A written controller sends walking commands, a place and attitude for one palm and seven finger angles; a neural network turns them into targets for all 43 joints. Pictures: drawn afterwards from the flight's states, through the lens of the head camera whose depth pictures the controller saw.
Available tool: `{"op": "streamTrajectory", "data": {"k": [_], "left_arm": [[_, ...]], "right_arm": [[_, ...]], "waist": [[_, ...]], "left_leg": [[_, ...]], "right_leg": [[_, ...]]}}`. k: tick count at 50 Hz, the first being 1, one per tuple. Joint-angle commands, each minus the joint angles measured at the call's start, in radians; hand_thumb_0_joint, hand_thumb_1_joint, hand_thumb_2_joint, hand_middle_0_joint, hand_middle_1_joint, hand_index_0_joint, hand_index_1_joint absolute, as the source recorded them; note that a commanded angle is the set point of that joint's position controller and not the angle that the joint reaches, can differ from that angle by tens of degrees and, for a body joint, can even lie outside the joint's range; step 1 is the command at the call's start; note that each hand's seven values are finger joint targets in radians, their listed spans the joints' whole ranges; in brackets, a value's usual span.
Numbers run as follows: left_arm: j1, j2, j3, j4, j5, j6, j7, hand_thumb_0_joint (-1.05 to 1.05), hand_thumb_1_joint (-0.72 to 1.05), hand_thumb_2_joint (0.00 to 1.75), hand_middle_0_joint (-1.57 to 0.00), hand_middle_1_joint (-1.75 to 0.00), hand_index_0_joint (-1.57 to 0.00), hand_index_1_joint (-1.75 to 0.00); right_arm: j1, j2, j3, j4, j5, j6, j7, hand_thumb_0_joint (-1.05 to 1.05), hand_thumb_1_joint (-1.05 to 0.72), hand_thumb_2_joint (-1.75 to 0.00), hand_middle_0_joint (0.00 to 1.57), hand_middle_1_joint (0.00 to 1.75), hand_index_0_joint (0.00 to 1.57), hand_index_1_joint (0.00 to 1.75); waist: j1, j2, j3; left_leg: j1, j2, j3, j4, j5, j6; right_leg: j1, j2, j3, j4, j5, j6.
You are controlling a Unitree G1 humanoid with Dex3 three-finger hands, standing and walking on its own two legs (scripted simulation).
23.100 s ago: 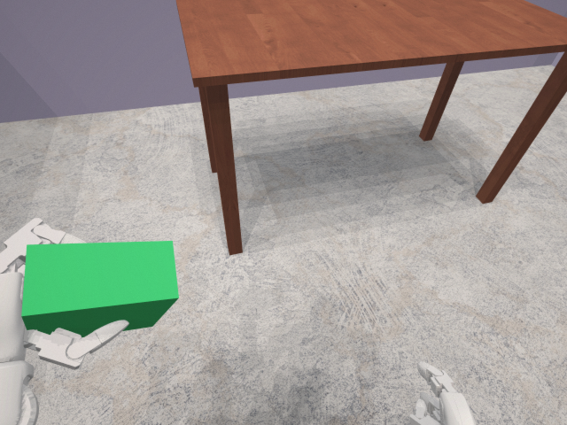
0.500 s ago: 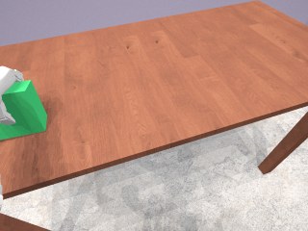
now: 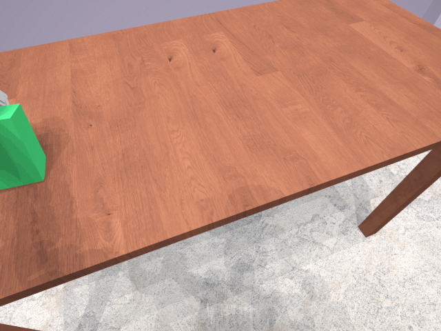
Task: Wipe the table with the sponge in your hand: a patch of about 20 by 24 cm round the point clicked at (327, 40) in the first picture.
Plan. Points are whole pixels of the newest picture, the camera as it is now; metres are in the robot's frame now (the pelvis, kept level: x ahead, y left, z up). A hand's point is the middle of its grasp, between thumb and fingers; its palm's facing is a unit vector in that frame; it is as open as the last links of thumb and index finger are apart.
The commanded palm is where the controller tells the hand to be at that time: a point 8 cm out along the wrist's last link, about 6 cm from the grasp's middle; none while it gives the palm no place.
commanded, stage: slide across to the middle lane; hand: left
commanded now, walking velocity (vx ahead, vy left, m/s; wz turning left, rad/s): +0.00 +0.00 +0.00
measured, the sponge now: out of the picture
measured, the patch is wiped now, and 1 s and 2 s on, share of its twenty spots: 0.35 0.45 0.80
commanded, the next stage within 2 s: wipe back along the middle lane in 0.72 s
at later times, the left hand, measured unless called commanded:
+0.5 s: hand (5, 116) +0.42 +0.37 +0.17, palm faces -0.09 +0.05 -0.99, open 10.3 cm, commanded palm +0.40 +0.35 +0.22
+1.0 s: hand (36, 111) +0.44 +0.34 +0.16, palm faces -0.07 +0.02 -1.00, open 10.3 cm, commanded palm +0.40 +0.32 +0.21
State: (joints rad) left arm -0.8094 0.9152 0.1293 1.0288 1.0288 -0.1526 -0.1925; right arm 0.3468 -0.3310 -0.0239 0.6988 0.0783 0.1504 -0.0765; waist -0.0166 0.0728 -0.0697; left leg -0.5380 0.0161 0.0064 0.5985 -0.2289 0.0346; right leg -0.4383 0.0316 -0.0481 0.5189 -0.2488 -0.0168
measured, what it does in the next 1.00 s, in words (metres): stands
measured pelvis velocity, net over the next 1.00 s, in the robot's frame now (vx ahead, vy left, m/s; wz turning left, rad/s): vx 0.05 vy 0.01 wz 0.03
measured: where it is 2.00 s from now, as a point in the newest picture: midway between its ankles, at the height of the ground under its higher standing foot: outside the picture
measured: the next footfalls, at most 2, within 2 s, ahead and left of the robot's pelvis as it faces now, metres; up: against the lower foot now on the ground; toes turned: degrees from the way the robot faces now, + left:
none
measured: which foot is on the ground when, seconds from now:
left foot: down 0.00-1.00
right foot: down 0.00-1.00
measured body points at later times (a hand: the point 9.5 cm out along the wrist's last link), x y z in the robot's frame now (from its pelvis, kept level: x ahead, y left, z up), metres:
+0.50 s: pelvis +0.02 +0.02 +0.01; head +0.06 +0.01 +0.46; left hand +0.42 +0.37 +0.22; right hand +0.16 -0.23 -0.11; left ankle +0.04 +0.10 -0.73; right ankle +0.00 -0.12 -0.73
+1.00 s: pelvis +0.05 +0.01 +0.01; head +0.08 -0.02 +0.46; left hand +0.44 +0.33 +0.22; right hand +0.19 -0.24 -0.12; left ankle +0.04 +0.10 -0.73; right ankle +0.00 -0.12 -0.73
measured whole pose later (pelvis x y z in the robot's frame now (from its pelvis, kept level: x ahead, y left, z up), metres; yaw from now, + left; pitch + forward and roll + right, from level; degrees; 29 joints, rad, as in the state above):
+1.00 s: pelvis +0.05 +0.01 +0.01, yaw +2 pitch +6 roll -1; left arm -0.67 0.65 -0.06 0.61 0.96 0.21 -0.15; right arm 0.21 -0.29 0.01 0.67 0.07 0.11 -0.03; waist 0.03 0.08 -0.05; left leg -0.32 -0.03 0.00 0.44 -0.22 0.04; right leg -0.22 -0.01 -0.05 0.39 -0.26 0.00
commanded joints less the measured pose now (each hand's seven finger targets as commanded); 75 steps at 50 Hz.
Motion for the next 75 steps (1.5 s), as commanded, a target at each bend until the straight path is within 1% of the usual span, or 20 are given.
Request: {"op": "streamTrajectory", "data": {"k": [1, 5, 7, 10, 20, 22, 25, 27, 30, 32, 35, 37, 42, 47, 50, 53, 57, 65, 68, 75], "left_arm": [[-0.239, 0.204, 0.01, -0.158, 0.012, -0.003, 0.072, 0.0, 0.1, 1.3, -1.2, -1.6, -1.2, -1.6], [-0.243, 0.143, -0.005, -0.248, -0.041, -0.013, 0.088, 0.0, 0.1, 1.3, -1.2, -1.6, -1.2, -1.6], [-0.267, 0.071, -0.061, -0.25, -0.066, 0.002, 0.096, 0.0, 0.1, 1.3, -1.2, -1.6, -1.2, -1.6], [-0.322, 0.056, -0.076, -0.298, -0.091, 0.017, 0.101, 0.0, 0.1, 1.3, -1.2, -1.6, -1.2, -1.6], [-0.388, 0.003, -0.12, -0.414, -0.096, 0.106, 0.093, 0.0, 0.1, 1.3, -1.2, -1.6, -1.2, -1.6], [-0.378, -0.046, -0.161, -0.428, -0.09, 0.135, 0.094, 0.0, 0.1, 1.3, -1.2, -1.6, -1.2, -1.6], [-0.353, 0.001, -0.106, -0.448, -0.092, 0.175, 0.094, 0.0, 0.1, 1.3, -1.2, -1.6, -1.2, -1.6], [-0.361, -0.041, -0.141, -0.444, -0.095, 0.208, 0.094, 0.0, 0.1, 1.3, -1.2, -1.6, -1.2, -1.6], [-0.371, -0.006, -0.113, -0.49, -0.07, 0.237, 0.099, 0.0, 0.1, 1.3, -1.2, -1.6, -1.2, -1.6], [-0.344, -0.085, -0.174, -0.472, -0.061, 0.266, 0.096, 0.0, 0.1, 1.3, -1.2, -1.6, -1.2, -1.6], [-0.332, -0.076, -0.16, -0.5, -0.069, 0.292, 0.088, 0.0, 0.1, 1.3, -1.2, -1.6, -1.2, -1.6], [-0.326, -0.148, -0.212, -0.544, -0.084, 0.302, 0.083, 0.0, 0.1, 1.3, -1.2, -1.6, -1.2, -1.6], [-0.276, -0.075, -0.147, -0.487, -0.092, 0.337, 0.07, 0.0, 0.1, 1.3, -1.2, -1.6, -1.2, -1.6], [-0.2, -0.08, -0.159, -0.57, -0.063, 0.336, 0.039, 0.0, 0.1, 1.3, -1.2, -1.6, -1.2, -1.6], [-0.065, -0.048, -0.107, -0.608, -0.076, 0.332, 0.029, 0.0, 0.1, 1.3, -1.2, -1.6, -1.2, -1.6], [0.056, -0.083, -0.104, -0.667, -0.109, 0.34, 0.021, 0.0, 0.1, 1.3, -1.2, -1.6, -1.2, -1.6], [0.153, -0.055, -0.063, -0.704, -0.123, 0.371, 0.025, 0.0, 0.1, 1.3, -1.2, -1.6, -1.2, -1.6], [0.155, -0.057, -0.083, -0.759, -0.106, 0.424, 0.023, 0.0, 0.1, 1.3, -1.2, -1.6, -1.2, -1.6], [0.218, -0.125, -0.127, -0.781, -0.118, 0.432, 0.019, 0.0, 0.1, 1.3, -1.2, -1.6, -1.2, -1.6], [0.293, -0.115, -0.101, -0.824, -0.132, 0.452, 0.014, 0.0, 0.1, 1.3, -1.2, -1.6, -1.2, -1.6]], "right_arm": [[0.038, -0.146, -0.055, -0.081, -0.005, -0.024, -0.011, 0.0, -0.9, -0.9, 0.2, 0.3, 0.2, 0.3], [0.009, -0.132, -0.059, -0.089, 0.002, -0.035, -0.007, 0.0, -0.9, -0.9, 0.2, 0.3, 0.2, 0.3], [-0.004, -0.125, -0.054, -0.079, 0.008, -0.042, -0.004, 0.0, -0.9, -0.9, 0.2, 0.3, 0.2, 0.3], [-0.028, -0.121, -0.048, -0.08, 0.014, -0.065, -0.008, 0.0, -0.9, -0.9, 0.2, 0.3, 0.2, 0.3], [-0.094, -0.108, -0.028, -0.093, 0.014, -0.107, -0.001, 0.0, -0.9, -0.9, 0.2, 0.3, 0.2, 0.3], [-0.1, -0.102, -0.027, -0.097, 0.01, -0.107, 0.006, 0.0, -0.9, -0.9, 0.2, 0.3, 0.2, 0.3], [-0.125, -0.107, -0.02, -0.111, 0.006, -0.107, 0.009, 0.0, -0.9, -0.9, 0.2, 0.3, 0.2, 0.3], [-0.132, -0.104, -0.017, -0.11, 0.006, -0.102, 0.014, 0.0, -0.9, -0.9, 0.2, 0.3, 0.2, 0.3], [-0.152, -0.105, -0.011, -0.124, 0.002, -0.101, 0.019, 0.0, -0.9, -0.9, 0.2, 0.3, 0.2, 0.3], [-0.148, -0.1, -0.014, -0.122, -0.001, -0.099, 0.027, 0.0, -0.9, -0.9, 0.2, 0.3, 0.2, 0.3], [-0.163, -0.103, -0.011, -0.132, -0.002, -0.096, 0.027, 0.0, -0.9, -0.9, 0.2, 0.3, 0.2, 0.3], [-0.163, -0.097, -0.016, -0.136, -0.001, -0.1, 0.029, 0.0, -0.9, -0.9, 0.2, 0.3, 0.2, 0.3], [-0.168, -0.107, -0.012, -0.123, -0.003, -0.095, 0.02, 0.0, -0.9, -0.9, 0.2, 0.3, 0.2, 0.3], [-0.185, -0.105, -0.01, -0.145, -0.005, -0.08, 0.031, 0.0, -0.9, -0.9, 0.2, 0.3, 0.2, 0.3], [-0.201, -0.106, -0.009, -0.165, -0.005, -0.076, 0.039, 0.0, -0.9, -0.9, 0.2, 0.3, 0.2, 0.3], [-0.222, -0.1, -0.01, -0.185, -0.004, -0.068, 0.049, 0.0, -0.9, -0.9, 0.2, 0.3, 0.2, 0.3], [-0.241, -0.105, -0.007, -0.194, -0.003, -0.06, 0.054, 0.0, -0.9, -0.9, 0.2, 0.3, 0.2, 0.3], [-0.291, -0.105, 0.002, -0.204, 0.004, -0.058, 0.048, 0.0, -0.9, -0.9, 0.2, 0.3, 0.2, 0.3], [-0.294, -0.094, 0.003, -0.215, 0.003, -0.061, 0.05, 0.0, -0.9, -0.9, 0.2, 0.3, 0.2, 0.3], [-0.335, -0.091, 0.012, -0.228, 0.006, -0.063, 0.048, 0.0, -0.9, -0.9, 0.2, 0.3, 0.2, 0.3]], "waist": [[-0.02, -0.053, -0.218], [-0.013, -0.031, -0.227], [-0.028, -0.033, -0.171], [-0.026, -0.013, -0.176], [-0.006, 0.008, -0.221], [-0.006, 0.011, -0.221], [0.014, -0.02, -0.241], [0.008, -0.036, -0.247], [0.025, 0.019, -0.276], [0.016, 0.012, -0.264], [0.02, -0.021, -0.29], [0.011, -0.019, -0.313], [0.017, -0.095, -0.287], [0.026, -0.039, -0.29], [0.044, -0.039, -0.29], [0.053, -0.052, -0.263], [0.064, -0.074, -0.22], [0.062, -0.061, -0.198], [0.062, -0.074, -0.206], [0.071, -0.093, -0.161]], "left_leg": [[0.226, -0.03, -0.038, -0.073, 0.082, 0.036], [0.29, -0.022, -0.053, -0.103, 0.103, 0.034], [0.305, -0.021, -0.064, -0.126, 0.055, 0.034], [0.337, -0.019, -0.081, -0.163, 0.028, 0.031], [0.435, -0.023, -0.097, -0.191, 0.159, 0.008], [0.457, -0.025, -0.097, -0.185, 0.195, 0.0], [0.446, -0.026, -0.087, -0.182, 0.251, 0.001], [0.451, -0.03, -0.078, -0.174, 0.289, -0.003], [0.462, -0.026, -0.084, -0.182, 0.351, -0.022], [0.479, -0.022, -0.083, -0.169, 0.381, -0.027], [0.477, -0.027, -0.078, -0.165, 0.395, -0.02], [0.512, -0.025, -0.08, -0.151, 0.443, -0.022], [0.464, -0.038, -0.054, -0.151, 0.397, 0.001], [0.48, -0.034, -0.047, -0.145, 0.465, 0.004], [0.469, -0.035, -0.041, -0.137, 0.488, 0.014], [0.46, -0.033, -0.032, -0.129, 0.502, 0.018], [0.417, -0.039, -0.017, -0.132, 0.446, 0.022], [0.393, -0.049, -0.013, -0.144, 0.334, 0.023], [0.398, -0.049, -0.012, -0.134, 0.342, 0.023], [0.372, -0.047, -0.008, -0.136, 0.283, 0.022]], "right_leg": [[0.028, 0.018, 0.055, -0.11, 0.087, -0.058], [0.038, 0.014, 0.051, -0.124, 0.087, -0.063], [0.009, 0.016, 0.039, -0.14, 0.05, -0.057], [0.021, 0.01, 0.042, -0.151, 0.044, -0.059], [0.099, 0.005, 0.022, -0.161, 0.123, -0.067], [0.104, 0.006, 0.013, -0.16, 0.134, -0.067], [0.148, 0.003, 0.017, -0.169, 0.17, -0.071], [0.158, 0.001, 0.008, -0.165, 0.197, -0.066], [0.172, 0.003, 0.005, -0.154, 0.207, -0.074], [0.152, 0.004, -0.002, -0.151, 0.21, -0.072], [0.184, 0.002, 0.004, -0.155, 0.244, -0.071], [0.177, 0.0, 0.001, -0.147, 0.266, -0.065], [0.228, -0.005, 0.004, -0.15, 0.322, -0.06], [0.245, -0.003, 0.005, -0.139, 0.357, -0.062], [0.28, -0.004, 0.013, -0.136, 0.397, -0.061], [0.288, -0.008, 0.011, -0.13, 0.424, -0.052], [0.306, -0.01, 0.015, -0.123, 0.44, -0.049], [0.291, -0.007, 0.027, -0.125, 0.366, -0.052], [0.294, -0.009, 0.02, -0.117, 0.378, -0.046], [0.287, -0.009, 0.032, -0.119, 0.352, -0.045]]}}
